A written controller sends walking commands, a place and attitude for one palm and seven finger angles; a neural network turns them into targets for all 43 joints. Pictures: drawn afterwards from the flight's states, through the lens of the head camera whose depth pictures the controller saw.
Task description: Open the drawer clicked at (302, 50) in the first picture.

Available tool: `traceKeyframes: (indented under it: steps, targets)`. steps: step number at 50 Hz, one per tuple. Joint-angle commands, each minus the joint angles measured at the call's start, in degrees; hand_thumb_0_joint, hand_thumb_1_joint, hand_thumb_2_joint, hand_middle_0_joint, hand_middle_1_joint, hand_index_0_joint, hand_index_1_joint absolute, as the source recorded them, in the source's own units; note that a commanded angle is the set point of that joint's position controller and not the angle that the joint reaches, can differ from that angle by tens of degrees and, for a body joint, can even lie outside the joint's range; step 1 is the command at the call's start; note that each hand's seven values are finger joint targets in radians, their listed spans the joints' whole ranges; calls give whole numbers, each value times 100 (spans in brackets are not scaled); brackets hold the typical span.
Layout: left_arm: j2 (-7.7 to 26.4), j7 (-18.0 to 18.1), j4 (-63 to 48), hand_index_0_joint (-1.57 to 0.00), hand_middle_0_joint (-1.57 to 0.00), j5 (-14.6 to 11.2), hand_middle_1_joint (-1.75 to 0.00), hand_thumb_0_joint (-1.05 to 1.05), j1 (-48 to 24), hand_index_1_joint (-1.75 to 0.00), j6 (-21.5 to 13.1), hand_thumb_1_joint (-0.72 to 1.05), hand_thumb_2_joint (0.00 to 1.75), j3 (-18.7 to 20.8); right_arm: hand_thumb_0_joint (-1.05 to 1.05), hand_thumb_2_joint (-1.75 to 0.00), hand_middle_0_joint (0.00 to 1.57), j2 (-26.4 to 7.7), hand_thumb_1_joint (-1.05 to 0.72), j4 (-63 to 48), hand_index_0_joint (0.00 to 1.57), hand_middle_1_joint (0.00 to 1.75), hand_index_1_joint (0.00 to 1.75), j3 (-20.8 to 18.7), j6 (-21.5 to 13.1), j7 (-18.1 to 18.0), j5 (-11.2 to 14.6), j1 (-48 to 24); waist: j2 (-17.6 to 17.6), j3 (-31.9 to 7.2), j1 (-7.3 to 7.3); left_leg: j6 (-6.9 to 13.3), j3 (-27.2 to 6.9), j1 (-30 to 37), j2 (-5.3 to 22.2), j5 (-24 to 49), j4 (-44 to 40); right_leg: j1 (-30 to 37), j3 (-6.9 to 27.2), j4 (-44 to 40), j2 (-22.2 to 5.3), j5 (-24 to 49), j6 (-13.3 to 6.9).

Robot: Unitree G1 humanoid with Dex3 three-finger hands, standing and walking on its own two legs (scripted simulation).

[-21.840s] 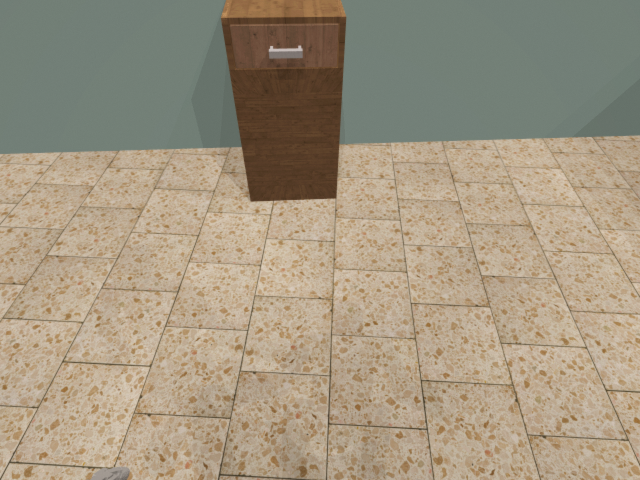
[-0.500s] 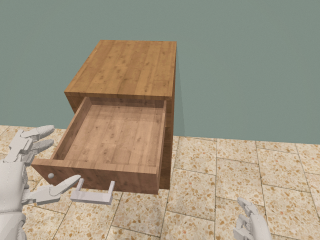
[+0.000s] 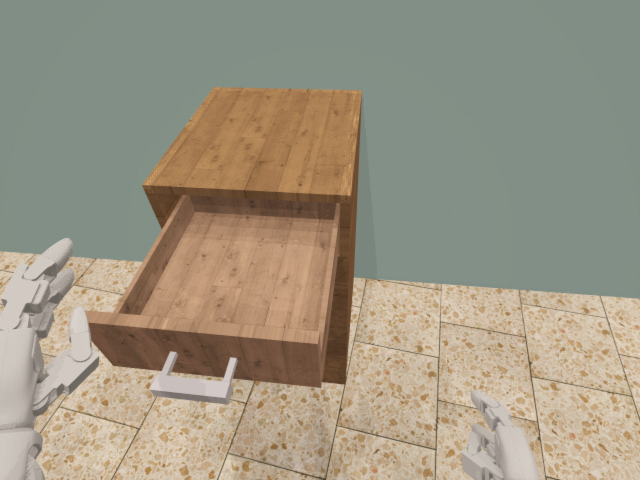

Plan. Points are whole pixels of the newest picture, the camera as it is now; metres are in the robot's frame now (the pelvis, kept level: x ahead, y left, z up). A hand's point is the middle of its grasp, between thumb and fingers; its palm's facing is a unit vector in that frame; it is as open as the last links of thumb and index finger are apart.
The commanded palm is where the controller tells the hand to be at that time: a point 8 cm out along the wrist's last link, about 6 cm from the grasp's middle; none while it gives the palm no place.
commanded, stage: step back with the hand held close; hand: left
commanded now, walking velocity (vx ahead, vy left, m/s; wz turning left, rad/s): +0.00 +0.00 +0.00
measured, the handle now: (196, 375) +0.27 +0.23 -0.07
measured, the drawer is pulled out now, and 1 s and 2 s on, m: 0.30 0.30 0.30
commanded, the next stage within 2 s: stop stepping back and stand still in 1.46 s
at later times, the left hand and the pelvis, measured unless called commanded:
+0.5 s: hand (71, 377) +0.16 +0.25 +0.14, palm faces +0.30 -0.80 -0.51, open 7.4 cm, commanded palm +0.10 +0.30 +0.17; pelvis -0.03 +0.02 -0.01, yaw +1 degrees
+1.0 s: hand (22, 423) +0.12 +0.27 +0.15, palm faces +0.36 -0.82 -0.45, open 7.4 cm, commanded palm +0.04 +0.31 +0.17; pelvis -0.08 +0.03 -0.01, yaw +1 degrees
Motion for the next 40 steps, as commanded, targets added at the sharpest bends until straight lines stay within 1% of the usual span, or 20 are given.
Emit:
traceKeyframes:
  steps: [1,2,5,6,7,8,10,12,14,17,18,20,22,23,27,28,30,33,37,40]
  targets:
    - [928,122,-1159,-20,-20,-40,-30,0,-396,-30,-394,90,90,617,0,-90,20,-531,-90,-964,20,30,30,-200,-330,-86,20,-826,-228,-309,-38,28,-15,-224,98,1253,-352,3,69,-353,-138,727,-32]
    - [957,127,-1157,-20,-20,-34,-30,0,-388,-30,-404,90,90,661,0,-90,20,-534,-90,-962,20,30,30,-205,-335,-85,14,-825,-253,-361,-28,34,-7,-223,89,1301,-335,36,67,-337,-141,791,-28]
    - [932,125,-1267,-20,-20,-22,-30,0,-373,-30,-425,90,90,616,0,-90,20,-539,-90,-957,20,30,30,-203,-353,-83,20,-809,47,-441,-30,12,-9,-187,79,1366,-328,82,72,-320,-148,841,-48]
    - [1486,135,-1787,-20,-20,-79,-30,0,-884,-30,-659,90,90,1239,0,-90,20,-660,-90,-1192,20,30,30,-162,-211,-64,88,-663,-160,291,-283,130,-237,-802,162,1097,-152,-577,405,-575,-449,966,-6]
    - [1163,83,-1293,-20,-20,-23,-30,0,-397,-30,-697,90,90,1021,0,-90,20,-580,-90,-1039,20,30,30,-177,-114,-55,48,-669,-502,176,-302,149,-296,-777,145,938,-41,-644,345,-633,-533,844,-19]
    - [1205,60,-1482,-20,-20,-12,-30,0,-291,-30,-764,90,90,1061,0,-90,20,-604,-90,-1129,20,30,30,-207,-68,-47,38,-722,-400,80,-294,152,-264,-770,106,995,15,-678,390,-621,-564,1009,-46]
    - [1043,57,-1512,-20,-20,-10,-30,0,196,-30,-815,90,90,950,0,-90,20,-670,-90,-1148,20,30,30,-255,4,-52,35,-690,-215,-472,-315,141,-272,-741,129,1200,155,-446,377,-389,-679,1183,-108]
    - [1030,69,-1655,-20,-20,-33,-30,0,493,-30,-828,90,90,952,0,-90,20,-717,-90,-1206,20,30,30,-317,81,-59,47,-663,-168,-879,-329,134,-281,-720,196,1675,219,-242,323,-127,-690,1588,-102]
    - [1119,81,-1779,-20,-20,-52,-30,0,626,-30,-823,90,90,1044,0,-90,20,-732,-90,-1266,20,30,30,-355,124,-88,59,-679,-173,-1075,-327,86,-343,-764,269,2115,197,-151,237,89,-650,1816,-86]
    - [1183,114,-1818,-20,-20,-80,-30,0,797,-30,-801,90,90,1154,0,-90,20,-721,-90,-1321,20,30,30,-420,209,-114,88,-690,-377,-1190,-340,66,-390,-916,324,2414,271,-113,203,279,-629,1998,-52]
    - [1239,126,-1905,-20,-20,-79,-30,0,776,-30,-795,90,90,1181,0,-90,20,-744,-90,-1324,20,30,30,-428,214,-133,90,-712,-259,-1224,-348,42,-406,-919,328,2489,313,-168,218,315,-641,2033,-89]
    - [1208,140,-1899,-20,-20,-91,-30,0,847,-30,-781,90,90,1175,0,-90,20,-735,-90,-1342,20,30,30,-452,240,-142,103,-682,-402,-1195,-357,49,-456,-1012,367,2425,338,-242,216,402,-648,1936,-88]
    - [1212,159,-1969,-20,-20,-87,-30,0,828,-30,-778,90,90,1160,0,-90,20,-747,-90,-1356,20,30,30,-462,243,-147,105,-693,-320,-1084,-361,73,-511,-1171,406,2224,307,-352,226,442,-628,1693,-77]
    - [1302,175,-2091,-20,-20,-75,-30,0,803,-30,-783,90,90,1232,0,-90,20,-758,-90,-1354,20,30,30,-464,226,-163,91,-715,-232,-1168,-349,54,-534,-1184,425,2289,292,-336,240,505,-617,1732,-90]
    - [1248,207,-2165,-20,-20,-62,-30,0,828,-30,-786,90,90,1184,0,-90,20,-754,-90,-1403,20,30,30,-437,201,-143,84,-693,-162,-979,-345,164,-734,-1738,567,1591,66,-334,265,717,-510,1087,-36]
    - [1303,218,-2264,-20,-20,-41,-30,0,786,-30,-805,90,90,1216,0,-90,20,-792,-90,-1403,20,30,30,-440,171,-147,72,-707,90,-1009,-336,182,-739,-1822,590,1463,29,-305,290,758,-495,1019,-45]
    - [1278,236,-2351,-20,-20,-25,-30,0,764,-30,-837,90,90,1194,0,-90,20,-782,-90,-1434,20,30,30,-400,131,-128,61,-649,201,-928,-338,240,-876,-2222,707,1054,-171,-153,278,1016,-415,762,-12]
    - [1336,263,-2323,-20,-20,17,-30,0,682,-30,-869,90,90,1298,0,-90,20,-775,-90,-1434,20,30,30,-392,85,-126,46,-667,191,-803,-338,335,-889,-2733,751,221,-256,-28,400,1095,-394,524,20]
    - [1271,289,-2325,-20,-20,23,-30,0,611,-30,-932,90,90,1238,0,-90,20,-744,-90,-1401,20,30,30,-388,5,-71,57,-538,-253,-682,-410,264,-679,-2586,414,-640,272,-597,812,445,-694,85,-119]
    - [1244,361,-2280,-20,-20,-3,-30,0,476,-30,-936,90,90,1145,0,-90,20,-708,-90,-1232,20,30,30,-409,22,-77,62,-466,-858,-669,-468,66,-281,-1583,-24,-712,1444,-1820,1231,-425,-1276,-767,-426]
